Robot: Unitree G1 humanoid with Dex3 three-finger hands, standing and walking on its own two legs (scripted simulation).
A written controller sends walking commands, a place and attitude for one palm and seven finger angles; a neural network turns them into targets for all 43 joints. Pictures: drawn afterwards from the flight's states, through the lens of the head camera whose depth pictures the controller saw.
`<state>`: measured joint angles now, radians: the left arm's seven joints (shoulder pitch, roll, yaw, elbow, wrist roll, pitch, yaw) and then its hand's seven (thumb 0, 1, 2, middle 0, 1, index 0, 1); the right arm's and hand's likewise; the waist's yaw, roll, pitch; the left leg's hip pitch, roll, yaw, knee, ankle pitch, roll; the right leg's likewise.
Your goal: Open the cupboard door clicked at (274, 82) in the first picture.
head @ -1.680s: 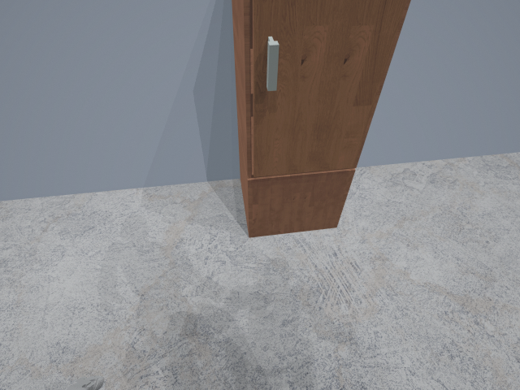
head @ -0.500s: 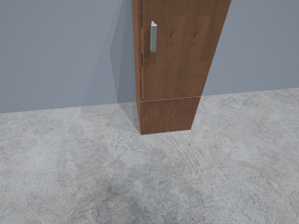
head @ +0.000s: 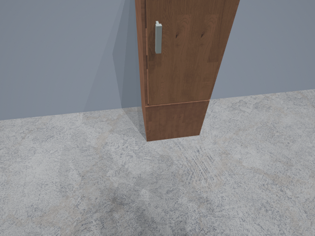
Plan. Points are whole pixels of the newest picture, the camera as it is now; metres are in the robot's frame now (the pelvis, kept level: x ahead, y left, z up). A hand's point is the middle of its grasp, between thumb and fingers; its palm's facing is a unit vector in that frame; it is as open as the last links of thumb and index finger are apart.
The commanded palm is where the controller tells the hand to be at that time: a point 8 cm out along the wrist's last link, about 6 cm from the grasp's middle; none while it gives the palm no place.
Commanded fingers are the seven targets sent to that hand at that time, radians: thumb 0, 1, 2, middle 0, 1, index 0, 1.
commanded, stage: walk to a spot facing it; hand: left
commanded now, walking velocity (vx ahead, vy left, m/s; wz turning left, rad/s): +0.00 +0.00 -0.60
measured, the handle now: (157, 37) +0.88 +0.07 +0.09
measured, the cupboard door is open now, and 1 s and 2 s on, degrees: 0 0 0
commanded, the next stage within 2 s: none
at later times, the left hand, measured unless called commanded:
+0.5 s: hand out of the picture +0.04 +0.16 -0.17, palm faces -0.16 -0.96 -0.23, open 7.4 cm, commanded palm none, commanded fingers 0.00 0.90 0.90 -0.20 -0.30 -0.20 -0.30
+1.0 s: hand out of the picture +0.12 +0.18 -0.17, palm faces -0.49 -0.84 -0.22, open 7.4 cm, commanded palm none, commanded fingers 0.00 0.90 0.90 -0.20 -0.30 -0.20 -0.30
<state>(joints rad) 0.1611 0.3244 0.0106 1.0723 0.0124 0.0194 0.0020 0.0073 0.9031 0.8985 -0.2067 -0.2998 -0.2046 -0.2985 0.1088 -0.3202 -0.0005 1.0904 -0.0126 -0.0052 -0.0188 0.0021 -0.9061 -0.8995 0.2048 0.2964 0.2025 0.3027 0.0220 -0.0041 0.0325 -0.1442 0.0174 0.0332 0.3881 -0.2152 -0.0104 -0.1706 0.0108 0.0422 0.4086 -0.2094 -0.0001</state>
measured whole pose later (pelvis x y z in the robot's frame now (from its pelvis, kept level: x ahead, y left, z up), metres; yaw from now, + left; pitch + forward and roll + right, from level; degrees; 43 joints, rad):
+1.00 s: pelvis -0.06 +0.04 -0.01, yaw -33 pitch -1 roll -2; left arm 0.19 0.27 0.10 0.92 0.02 0.09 -0.05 0.01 0.91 0.90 -0.20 -0.30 -0.20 -0.30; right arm 0.24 -0.21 -0.03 0.92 -0.03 0.00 -0.03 0.00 -0.90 -0.90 0.21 0.30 0.20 0.30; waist 0.00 -0.01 0.07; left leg -0.17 0.10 0.17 0.50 -0.32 0.00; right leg -0.42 -0.04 -0.03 0.86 -0.41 0.07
